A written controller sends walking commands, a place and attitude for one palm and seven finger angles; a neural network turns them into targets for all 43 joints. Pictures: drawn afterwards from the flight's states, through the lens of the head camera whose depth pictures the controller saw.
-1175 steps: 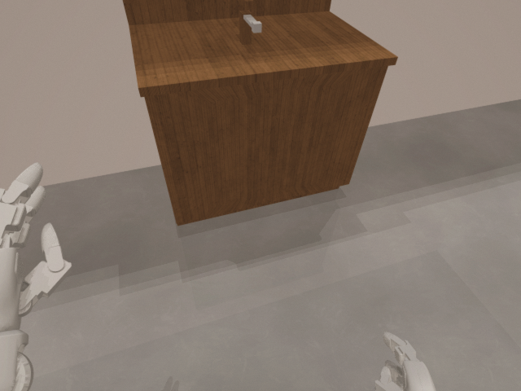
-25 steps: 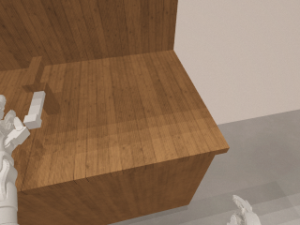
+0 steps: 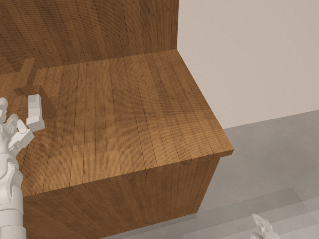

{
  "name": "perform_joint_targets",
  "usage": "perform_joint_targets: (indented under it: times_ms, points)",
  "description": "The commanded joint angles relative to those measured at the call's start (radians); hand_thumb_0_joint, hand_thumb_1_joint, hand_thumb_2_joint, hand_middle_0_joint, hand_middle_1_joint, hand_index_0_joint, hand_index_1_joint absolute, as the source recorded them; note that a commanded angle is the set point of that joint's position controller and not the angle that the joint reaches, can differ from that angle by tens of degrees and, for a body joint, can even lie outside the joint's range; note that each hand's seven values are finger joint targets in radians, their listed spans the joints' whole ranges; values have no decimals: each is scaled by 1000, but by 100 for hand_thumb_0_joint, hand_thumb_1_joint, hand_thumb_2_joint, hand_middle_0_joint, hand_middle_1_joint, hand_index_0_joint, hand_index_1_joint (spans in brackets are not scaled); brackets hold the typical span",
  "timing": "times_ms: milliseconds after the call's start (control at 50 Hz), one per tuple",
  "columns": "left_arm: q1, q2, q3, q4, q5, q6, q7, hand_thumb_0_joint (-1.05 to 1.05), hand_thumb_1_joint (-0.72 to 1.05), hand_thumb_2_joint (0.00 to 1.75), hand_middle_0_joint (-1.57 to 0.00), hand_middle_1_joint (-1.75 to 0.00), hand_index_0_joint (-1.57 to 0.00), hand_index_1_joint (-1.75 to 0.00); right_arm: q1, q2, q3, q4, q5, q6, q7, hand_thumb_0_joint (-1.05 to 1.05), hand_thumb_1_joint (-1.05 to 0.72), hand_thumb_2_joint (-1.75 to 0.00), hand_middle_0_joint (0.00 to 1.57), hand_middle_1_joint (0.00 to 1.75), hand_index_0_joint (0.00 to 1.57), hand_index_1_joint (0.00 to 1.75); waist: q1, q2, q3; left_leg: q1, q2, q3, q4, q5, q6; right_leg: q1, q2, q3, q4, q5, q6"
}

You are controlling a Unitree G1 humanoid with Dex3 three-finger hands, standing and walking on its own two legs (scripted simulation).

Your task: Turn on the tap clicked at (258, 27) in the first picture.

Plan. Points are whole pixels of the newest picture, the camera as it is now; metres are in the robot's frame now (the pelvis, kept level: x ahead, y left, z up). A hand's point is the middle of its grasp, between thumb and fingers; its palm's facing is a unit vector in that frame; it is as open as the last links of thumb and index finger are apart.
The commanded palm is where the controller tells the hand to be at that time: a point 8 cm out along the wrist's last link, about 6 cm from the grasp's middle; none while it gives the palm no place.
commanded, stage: push the lever round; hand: left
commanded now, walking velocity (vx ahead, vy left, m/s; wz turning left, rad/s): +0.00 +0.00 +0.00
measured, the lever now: (35, 123) +0.35 +0.34 +0.12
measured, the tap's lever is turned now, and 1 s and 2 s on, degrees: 12 33 63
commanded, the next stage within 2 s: none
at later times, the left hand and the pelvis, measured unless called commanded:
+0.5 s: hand (41, 130) +0.33 +0.31 +0.12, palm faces +0.59 -0.80 -0.06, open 7.8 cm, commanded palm +0.28 +0.34 +0.11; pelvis +0.01 +0.01 +0.00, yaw +0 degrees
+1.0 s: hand (59, 126) +0.34 +0.27 +0.12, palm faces +0.66 -0.75 -0.04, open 7.7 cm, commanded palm +0.29 +0.29 +0.11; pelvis +0.01 +0.01 +0.00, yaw +0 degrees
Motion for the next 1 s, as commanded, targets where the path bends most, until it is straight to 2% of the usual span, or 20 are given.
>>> perform_joint_targets:
  times_ms: [0,40,260,280,360,380,440,460,480,520,540,580,640,680,720,780,820,880,920,980]
  points:
    - [-234,327,93,-214,-7,-79,6,0,90,90,-15,-15,-15,-15,-51,-132,-51,-141,-1,-47,-1,0,-90,-90,20,30,20,30,4,5,-223,54,-44,-24,-60,124,50,120,-26,132,-97,207,51]
    - [-267,300,68,-233,-9,-77,13,0,90,90,-15,-15,-15,-15,-58,-129,-50,-144,-2,-47,0,0,-90,-90,20,30,20,30,-4,31,-211,60,-44,-23,-62,113,49,100,-26,133,-104,189,49]
    - [-291,216,10,-293,18,-61,115,0,90,90,-15,-15,-15,-15,-79,-125,-52,-145,-11,-34,2,0,-90,-90,20,30,20,30,-13,7,-213,74,-44,-25,-68,102,51,86,-24,126,-108,164,50]
    - [-266,228,35,-287,27,-58,131,0,90,90,-15,-15,-15,-15,-84,-122,-52,-141,-11,-31,2,0,-90,-90,20,30,20,30,-3,19,-208,74,-43,-28,-72,102,50,87,-22,120,-107,158,48]
    - [-250,169,-11,-334,31,-50,164,0,90,90,-15,-15,-15,-15,-92,-121,-56,-149,-18,-26,6,0,-90,-90,20,30,20,30,-2,14,-235,96,-44,-22,-70,140,49,104,-22,116,-101,204,47]
    - [-244,191,19,-336,39,-50,179,0,90,90,-15,-15,-15,-15,-91,-119,-56,-143,-18,-22,6,0,-90,-90,20,30,20,30,2,1,-237,94,-43,-27,-71,149,49,115,-21,112,-97,214,46]
    - [-236,131,-33,-381,46,-41,201,0,90,90,-15,-15,-15,-15,-105,-113,-56,-153,-20,-17,10,0,-90,-90,20,30,20,30,1,22,-236,114,-40,-26,-75,178,44,111,-19,103,-94,235,42]
    - [-226,115,-40,-377,45,-34,211,0,90,90,-15,-15,-15,-15,-105,-114,-56,-154,-22,-15,11,0,-90,-90,20,30,20,30,2,-4,-224,112,-40,-28,-77,177,44,109,-18,100,-97,233,43]
    - [-229,141,-13,-387,56,-34,227,0,90,90,-15,-15,-15,-15,-111,-112,-55,-149,-21,-11,11,0,-90,-90,20,30,20,30,5,7,-223,116,-37,-34,-81,180,43,111,-17,97,-93,226,40]
    - [-247,83,-68,-402,62,-25,246,0,90,90,-15,-15,-15,-15,-119,-109,-54,-154,-24,-8,12,0,-90,-90,20,30,20,30,-2,7,-218,123,-38,-35,-83,173,41,95,-16,93,-95,212,40]
    - [-266,82,-72,-405,65,-21,256,0,90,90,-15,-15,-15,-15,-121,-111,-54,-150,-26,-6,11,0,-90,-90,20,30,20,30,-9,8,-212,126,-39,-33,-80,172,41,90,-16,97,-99,213,40]
    - [-233,106,-37,-397,74,-12,278,0,90,90,-15,-15,-15,-15,-126,-109,-55,-148,-28,3,10,0,-90,-90,20,30,20,30,5,-2,-207,117,-38,-34,-83,179,40,107,-18,96,-98,218,39]
    - [-263,36,-106,-438,86,-5,301,0,90,90,-15,-15,-15,-15,-136,-102,-54,-156,-31,9,15,0,-90,-90,20,30,20,30,0,22,-234,141,-38,-35,-83,198,35,105,-17,92,-92,227,35]
    - [-257,38,-101,-441,98,-1,325,0,90,90,-15,-15,-15,-15,-141,-101,-54,-150,-35,14,15,0,-90,-90,20,30,20,30,-1,10,-227,145,-35,-41,-85,205,33,105,-15,88,-89,225,33]
    - [-274,-31,-165,-483,105,-2,343,0,90,90,-15,-15,-15,-15,-146,-96,-55,-156,-37,12,21,0,-90,-90,20,30,20,30,-1,19,-244,168,-32,-46,-84,228,25,102,-14,83,-83,235,30]
    - [-267,-29,-165,-478,121,14,380,0,90,90,-15,-15,-15,-15,-155,-97,-54,-149,-40,23,23,0,-90,-90,20,30,20,30,-1,13,-225,164,-29,-55,-88,238,20,101,-15,81,-84,230,28]
    - [-275,-73,-203,-488,127,28,403,0,90,90,-15,-15,-15,-15,-164,-95,-55,-156,-44,30,27,0,-90,-90,20,30,20,30,0,-2,-235,168,-30,-50,-89,235,20,105,-18,81,-86,230,29]
    - [-291,-54,-184,-501,145,45,443,0,90,90,-15,-15,-15,-15,-180,-91,-53,-153,-46,46,26,0,-90,-90,20,30,20,30,6,4,-225,162,-29,-56,-98,229,16,114,-19,81,-91,213,26]
    - [-322,-109,-243,-486,153,57,464,0,90,90,-15,-15,-15,-15,-186,-88,-51,-151,-49,52,29,0,-90,-90,20,30,20,30,-6,-17,-216,166,-28,-57,-98,203,17,94,-19,81,-97,187,29]
    - [-354,-55,-187,-471,164,68,502,0,90,90,-15,-15,-15,-15,-196,-87,-51,-142,-51,68,24,0,-90,-90,20,30,20,30,-2,-13,-224,152,-30,-54,-104,175,19,108,-19,89,-108,162,28]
